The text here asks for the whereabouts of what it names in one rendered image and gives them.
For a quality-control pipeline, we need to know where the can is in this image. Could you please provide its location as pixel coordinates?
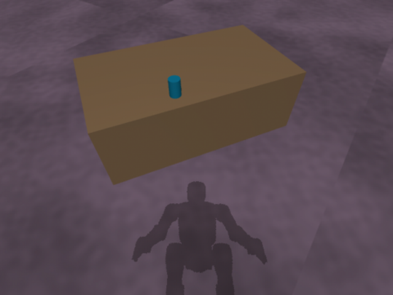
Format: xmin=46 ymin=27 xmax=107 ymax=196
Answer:
xmin=168 ymin=76 xmax=181 ymax=99

